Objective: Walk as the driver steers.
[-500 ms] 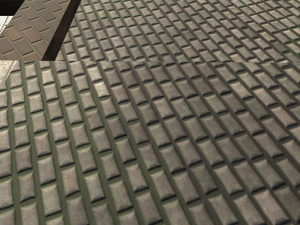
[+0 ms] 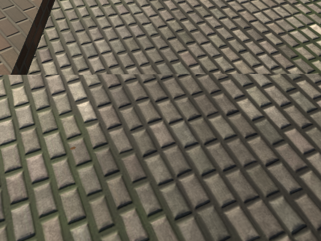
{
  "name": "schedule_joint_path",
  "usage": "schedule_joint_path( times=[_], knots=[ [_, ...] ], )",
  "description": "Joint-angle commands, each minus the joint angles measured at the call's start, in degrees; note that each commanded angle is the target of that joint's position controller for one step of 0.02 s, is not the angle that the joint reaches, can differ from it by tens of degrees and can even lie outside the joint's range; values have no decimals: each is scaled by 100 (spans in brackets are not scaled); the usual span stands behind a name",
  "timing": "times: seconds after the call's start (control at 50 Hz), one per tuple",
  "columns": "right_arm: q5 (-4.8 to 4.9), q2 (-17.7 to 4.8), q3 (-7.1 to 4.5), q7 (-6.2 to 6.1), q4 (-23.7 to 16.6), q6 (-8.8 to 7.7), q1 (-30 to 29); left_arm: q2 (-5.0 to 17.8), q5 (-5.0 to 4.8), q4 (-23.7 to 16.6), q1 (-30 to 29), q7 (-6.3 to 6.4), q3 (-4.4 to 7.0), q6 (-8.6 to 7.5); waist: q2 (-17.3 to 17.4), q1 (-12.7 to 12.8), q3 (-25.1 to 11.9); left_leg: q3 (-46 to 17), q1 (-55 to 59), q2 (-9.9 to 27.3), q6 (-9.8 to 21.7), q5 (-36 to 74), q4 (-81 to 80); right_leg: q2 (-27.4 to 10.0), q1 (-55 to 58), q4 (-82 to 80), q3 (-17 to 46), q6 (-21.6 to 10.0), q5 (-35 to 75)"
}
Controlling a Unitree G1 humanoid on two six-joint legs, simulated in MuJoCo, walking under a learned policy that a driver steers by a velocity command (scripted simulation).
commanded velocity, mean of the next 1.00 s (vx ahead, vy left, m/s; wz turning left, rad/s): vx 0.03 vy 0.00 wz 0.00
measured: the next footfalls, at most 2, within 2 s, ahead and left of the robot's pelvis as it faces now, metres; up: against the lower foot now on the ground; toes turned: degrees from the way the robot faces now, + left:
right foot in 0.14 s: +0.14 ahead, -0.15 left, +0.00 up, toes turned -2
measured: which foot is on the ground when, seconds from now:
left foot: down 0.00-1.00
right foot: up 0.00-0.12, down 0.14-1.00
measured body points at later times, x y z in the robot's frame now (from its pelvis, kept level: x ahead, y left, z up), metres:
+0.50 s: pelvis +0.07 -0.03 +0.00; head +0.09 -0.04 +0.45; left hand +0.11 +0.20 -0.15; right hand +0.11 -0.28 -0.16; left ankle +0.07 +0.07 -0.74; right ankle +0.08 -0.15 -0.74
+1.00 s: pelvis +0.08 -0.03 +0.00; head +0.09 -0.03 +0.45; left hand +0.10 +0.20 -0.16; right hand +0.10 -0.27 -0.16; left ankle +0.07 +0.07 -0.74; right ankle +0.08 -0.15 -0.74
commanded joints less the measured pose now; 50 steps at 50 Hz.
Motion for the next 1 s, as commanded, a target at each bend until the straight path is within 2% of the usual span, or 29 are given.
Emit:
schedule_joint_path(
  times=[0.02, 0.08, 0.12, 0.14, 0.16, 0.18, 0.2, 0.22, 0.26, 0.3, 0.4, 0.52, 0.74, 0.94, 0.96, 1.0],
  knots=[
    [27, -794, -137, -121, -353, -22, -416, 178, 40, 68, 890, 61, 36, 194, 668, 348, -802, -750, -657, 1503, 990, 1547, -692, -44, 1557, -961, -100, 68, 549],
    [130, -838, -152, -198, -279, 115, -272, 352, 22, -1, 494, 60, 99, 295, 708, 226, -525, -1133, -787, 1529, 852, -1016, -840, 38, 1703, -1689, -152, 3, 676],
    [203, -642, -86, -233, -249, 174, -251, 351, 79, 54, 446, 51, 126, 272, 561, 291, -316, -1195, -899, 1340, 572, -1920, -635, 142, 2048, -2488, -281, -140, 790],
    [210, -498, -33, -232, -167, 183, -52, 359, 121, 72, 486, 53, 128, 257, 415, 295, -233, -1198, -908, 1194, 344, -2188, -484, 12, 2214, -2934, -140, -235, 975],
    [186, -432, -9, -226, -129, 176, 115, 493, 143, 80, 592, 62, 138, 237, 152, 205, -176, -1060, -964, 965, 129, -2155, -90, -342, 2321, -3169, 219, -371, 1279],
    [184, -386, -40, -246, -78, 199, 605, 917, 52, 191, 380, 66, 245, 226, -744, -277, -83, -515, -797, 489, -22, -1862, 11, -371, 1857, -3253, 348, -609, 593],
    [130, -422, -39, -295, -19, 246, 453, 539, 27, 223, 314, 22, 195, 190, -748, -116, -60, -291, -173, 415, -162, -1470, 259, -210, 1300, -3509, 314, -583, -207],
    [138, -481, -64, -322, -4, 292, 384, 327, 54, 245, 272, 4, 145, 152, -600, -98, -19, -305, 1, 436, -190, -1308, 335, -116, 1140, -3599, 250, -472, -436],
    [137, -471, -68, -365, 74, 352, 387, 334, 41, 240, 119, -11, 155, 88, -344, -88, -57, -344, 105, 503, -154, -1101, 394, 3, 1236, -3457, 128, -322, 101],
    [137, -431, -61, -349, 115, 340, 367, 325, 6, 328, 238, -7, 159, 38, -156, -35, -213, -392, 138, 562, -136, -788, 419, 41, 1535, -3252, 54, -335, 802],
    [192, -374, -65, -329, 213, 341, 292, 310, -16, 480, 399, -12, 159, 57, 102, 65, -392, -398, 293, 592, -173, -167, 571, 107, 1891, -2963, -58, -392, 1689],
    [208, -335, -73, -351, 351, 420, 349, 246, -21, 596, 425, -21, 148, 126, 210, 72, -293, -414, 414, 609, -209, 71, 656, 170, 1925, -2900, -128, -394, 1899],
    [214, -300, -107, -390, 517, 469, 326, 139, -17, 763, 374, -3, 146, 212, 185, 82, -81, -456, 433, 635, -237, -44, 577, 246, 1958, -2990, -201, -350, 1648],
    [205, -216, -122, -399, 633, 462, 354, 97, -12, 902, 372, 21, 134, 238, 203, 92, 37, -474, 366, 635, -242, -409, 434, 276, 1923, -3096, -235, -311, 1221],
    [203, -163, -115, -399, 713, 468, 484, 35, -8, 984, 498, 22, 120, 245, 222, 92, -98, -430, 420, 582, -216, -1042, 389, 352, 1975, -3097, -317, -325, 615],
    [292, -390, -208, -422, 722, 482, 570, 155, -80, 986, 527, 41, 171, 248, 349, 60, 205, -586, 129, 599, 18, -3174, 323, 538, 1520, -2827, -467, -464, -1325]
  ],
)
